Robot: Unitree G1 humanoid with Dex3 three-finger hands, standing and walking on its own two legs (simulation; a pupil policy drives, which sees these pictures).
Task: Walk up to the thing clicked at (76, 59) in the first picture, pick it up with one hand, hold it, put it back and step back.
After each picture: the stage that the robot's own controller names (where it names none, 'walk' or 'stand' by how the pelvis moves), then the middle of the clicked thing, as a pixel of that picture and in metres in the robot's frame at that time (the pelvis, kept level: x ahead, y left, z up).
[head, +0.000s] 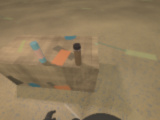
stand; (77, 55) +0.63 +0.18 -0.03
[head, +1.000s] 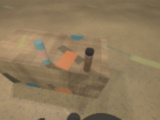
walk; (88, 61) +0.53 +0.05 -0.02
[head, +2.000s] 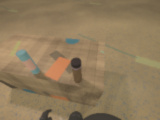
stand; (77, 71) +0.39 +0.14 -0.01
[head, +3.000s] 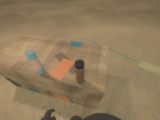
stand; (79, 73) +0.41 +0.13 -0.04
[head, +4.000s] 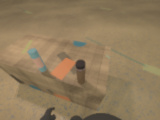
stand; (80, 73) +0.41 +0.12 -0.03
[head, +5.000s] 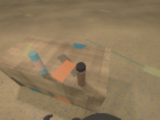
stand; (81, 75) +0.39 +0.12 -0.04
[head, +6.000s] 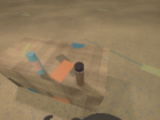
stand; (79, 75) +0.39 +0.13 -0.04
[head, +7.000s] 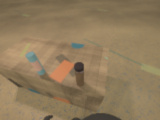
stand; (79, 75) +0.39 +0.13 -0.04
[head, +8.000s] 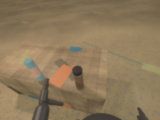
rise first; (78, 79) +0.36 +0.14 -0.03
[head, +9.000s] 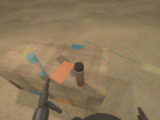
go down; (79, 75) +0.39 +0.14 -0.03
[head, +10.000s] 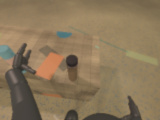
go down; (72, 69) +0.39 +0.13 +0.00
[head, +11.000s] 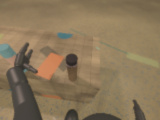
approach; (72, 69) +0.40 +0.14 +0.02
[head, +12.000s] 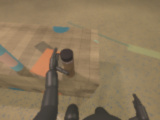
close in; (68, 65) +0.40 +0.15 +0.04
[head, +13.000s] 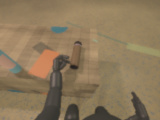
close; (76, 54) +0.56 +0.10 -0.04
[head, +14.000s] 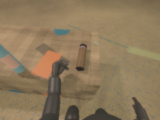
lift; (81, 56) +0.56 +0.07 -0.05
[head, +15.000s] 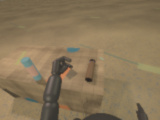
lift; (90, 69) +0.55 +0.04 -0.09
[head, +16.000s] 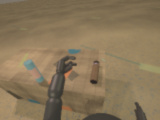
stand; (95, 71) +0.55 +0.00 -0.11
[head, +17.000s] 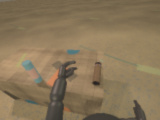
stand; (97, 72) +0.54 -0.03 -0.11
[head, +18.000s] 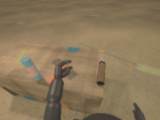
stand; (101, 72) +0.53 -0.07 -0.11
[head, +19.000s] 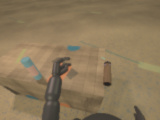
stand; (107, 72) +0.52 -0.12 -0.12
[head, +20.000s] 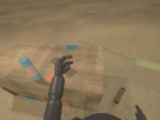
stand; (119, 95) +0.56 -0.41 -0.72
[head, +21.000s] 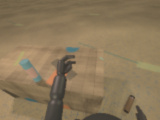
stand; (129, 103) +0.48 -0.51 -0.73
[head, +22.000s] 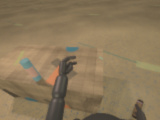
stand; (137, 108) +0.43 -0.60 -0.73
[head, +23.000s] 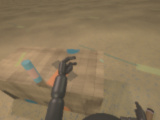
stand; (148, 118) +0.35 -0.70 -0.73
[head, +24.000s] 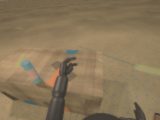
stand; out of the picture +0.31 -0.77 -0.73
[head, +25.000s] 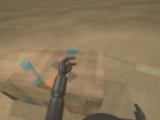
stand; out of the picture +0.25 -0.85 -0.73
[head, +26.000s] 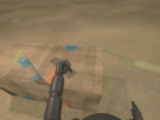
crouch; out of the picture +0.21 -0.91 -0.73
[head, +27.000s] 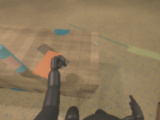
lower; out of the picture +0.20 -0.97 -0.69
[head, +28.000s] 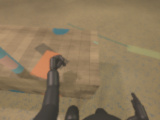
lower; out of the picture +0.16 -1.02 -0.67
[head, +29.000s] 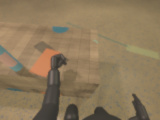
lower; out of the picture +0.13 -1.07 -0.67
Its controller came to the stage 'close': yes
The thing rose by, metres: 0.00
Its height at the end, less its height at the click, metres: -0.71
